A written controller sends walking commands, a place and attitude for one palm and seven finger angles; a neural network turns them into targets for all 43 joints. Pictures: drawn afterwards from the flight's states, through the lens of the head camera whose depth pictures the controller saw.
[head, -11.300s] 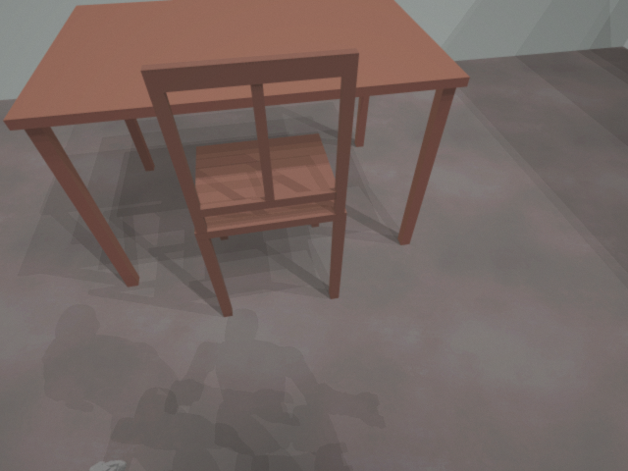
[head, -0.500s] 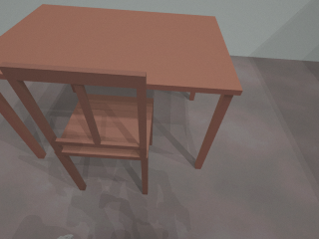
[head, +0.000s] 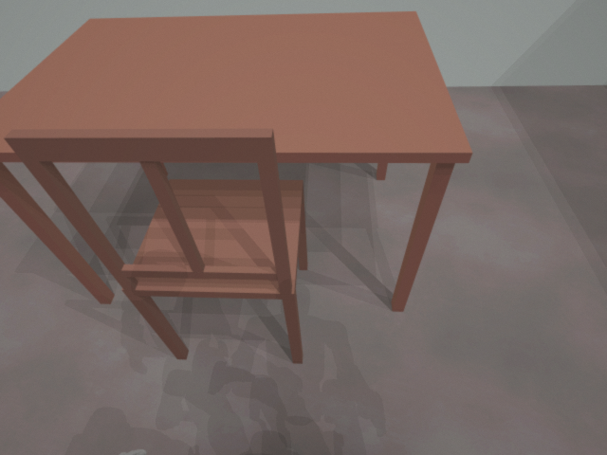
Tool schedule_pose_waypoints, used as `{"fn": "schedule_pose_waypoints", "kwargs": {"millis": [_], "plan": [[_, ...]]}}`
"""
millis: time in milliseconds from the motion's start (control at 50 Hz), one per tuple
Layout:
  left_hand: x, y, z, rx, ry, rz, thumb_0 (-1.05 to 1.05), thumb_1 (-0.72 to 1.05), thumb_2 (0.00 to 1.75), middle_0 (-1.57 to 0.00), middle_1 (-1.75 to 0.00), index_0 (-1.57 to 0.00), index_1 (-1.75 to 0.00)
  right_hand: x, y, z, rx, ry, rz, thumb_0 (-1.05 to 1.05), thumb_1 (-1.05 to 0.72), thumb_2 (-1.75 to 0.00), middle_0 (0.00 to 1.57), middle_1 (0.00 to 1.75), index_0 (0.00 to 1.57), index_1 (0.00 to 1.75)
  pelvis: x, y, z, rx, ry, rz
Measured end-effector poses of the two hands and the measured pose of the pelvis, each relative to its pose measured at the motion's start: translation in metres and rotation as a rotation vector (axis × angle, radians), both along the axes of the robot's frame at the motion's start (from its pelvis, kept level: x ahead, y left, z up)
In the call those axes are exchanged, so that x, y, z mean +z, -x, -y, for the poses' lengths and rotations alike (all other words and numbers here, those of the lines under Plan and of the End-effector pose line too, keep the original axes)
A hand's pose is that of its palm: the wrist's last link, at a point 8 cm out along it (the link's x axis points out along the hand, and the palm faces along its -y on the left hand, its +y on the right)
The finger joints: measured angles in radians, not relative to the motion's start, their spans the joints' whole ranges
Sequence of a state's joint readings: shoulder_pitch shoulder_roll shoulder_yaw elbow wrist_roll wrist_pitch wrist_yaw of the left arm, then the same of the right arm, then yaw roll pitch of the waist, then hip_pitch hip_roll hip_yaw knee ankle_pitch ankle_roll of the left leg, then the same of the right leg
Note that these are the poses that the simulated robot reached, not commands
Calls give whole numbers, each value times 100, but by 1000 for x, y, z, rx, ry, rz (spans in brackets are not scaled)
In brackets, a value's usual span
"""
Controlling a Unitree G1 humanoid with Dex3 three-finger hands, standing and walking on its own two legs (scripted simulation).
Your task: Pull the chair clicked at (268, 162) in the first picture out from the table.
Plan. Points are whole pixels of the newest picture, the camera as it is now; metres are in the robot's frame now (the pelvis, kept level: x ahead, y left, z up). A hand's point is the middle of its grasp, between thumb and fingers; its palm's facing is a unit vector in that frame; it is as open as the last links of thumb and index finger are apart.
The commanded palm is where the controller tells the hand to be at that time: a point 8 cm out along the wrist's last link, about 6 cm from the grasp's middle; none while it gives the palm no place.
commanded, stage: come to a stop and stand still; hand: left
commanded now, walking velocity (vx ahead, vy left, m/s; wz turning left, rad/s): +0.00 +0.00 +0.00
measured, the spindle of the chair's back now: (177, 222) +0.53 +0.29 -0.06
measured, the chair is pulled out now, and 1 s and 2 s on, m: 0.00 0.00 0.00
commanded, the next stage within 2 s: look again from close up in 0.74 s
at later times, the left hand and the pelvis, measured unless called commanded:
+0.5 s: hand out of the picture +0.10 +0.19 -0.15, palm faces +0.03 -0.94 -0.33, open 16.5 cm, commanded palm none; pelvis +0.02 -0.04 +0.00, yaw +0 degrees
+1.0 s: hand out of the picture +0.12 +0.17 -0.15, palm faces +0.06 -0.95 -0.31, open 16.5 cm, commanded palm none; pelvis +0.03 -0.05 +0.01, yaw +0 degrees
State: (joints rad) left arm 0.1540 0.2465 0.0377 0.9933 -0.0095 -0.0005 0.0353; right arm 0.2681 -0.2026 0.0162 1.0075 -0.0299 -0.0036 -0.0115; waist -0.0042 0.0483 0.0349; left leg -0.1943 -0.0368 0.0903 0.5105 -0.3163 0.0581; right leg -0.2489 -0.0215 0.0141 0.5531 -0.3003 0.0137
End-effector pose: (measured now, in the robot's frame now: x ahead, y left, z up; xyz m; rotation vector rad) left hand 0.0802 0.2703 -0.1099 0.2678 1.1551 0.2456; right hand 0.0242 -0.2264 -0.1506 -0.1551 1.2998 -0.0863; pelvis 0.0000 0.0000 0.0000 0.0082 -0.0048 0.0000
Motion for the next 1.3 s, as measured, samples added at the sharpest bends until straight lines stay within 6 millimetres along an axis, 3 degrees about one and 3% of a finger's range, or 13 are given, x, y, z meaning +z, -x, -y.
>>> {"fn": "schedule_pose_waypoints", "kwargs": {"millis": [240, 560, 900, 1300], "plan": [[4, 0, 12, -10, -25, -41, 7, -53, 29, -15, -30, -16, -30, 0, -14, 26, -12, 7, 1, 0, -91, -89, 20, 30, 20, 30, 3, -11, 21, -10, -8, -3], [-1, -16, 39, -12, 6, -34, 7, -56, 28, -15, -30, -16, -30, 6, -6, 54, -29, 39, -70, 0, -91, -89, 20, 30, 20, 30, 5, -22, 43, -6, -7, -5], [-2, -26, 54, 3, 22, -12, 8, -55, 28, -15, -30, -16, -30, 6, -4, 55, -44, 23, -86, 0, -91, -89, 20, 30, 20, 30, 6, -27, 54, -5, -3, -6], [-2, -20, 54, 22, 33, 5, 10, -55, 28, -15, -30, -16, -30, 7, 8, 49, -52, 17, -96, 0, -91, -89, 20, 30, 20, 30, 7, -22, 53, -3, -2, 2]]}}
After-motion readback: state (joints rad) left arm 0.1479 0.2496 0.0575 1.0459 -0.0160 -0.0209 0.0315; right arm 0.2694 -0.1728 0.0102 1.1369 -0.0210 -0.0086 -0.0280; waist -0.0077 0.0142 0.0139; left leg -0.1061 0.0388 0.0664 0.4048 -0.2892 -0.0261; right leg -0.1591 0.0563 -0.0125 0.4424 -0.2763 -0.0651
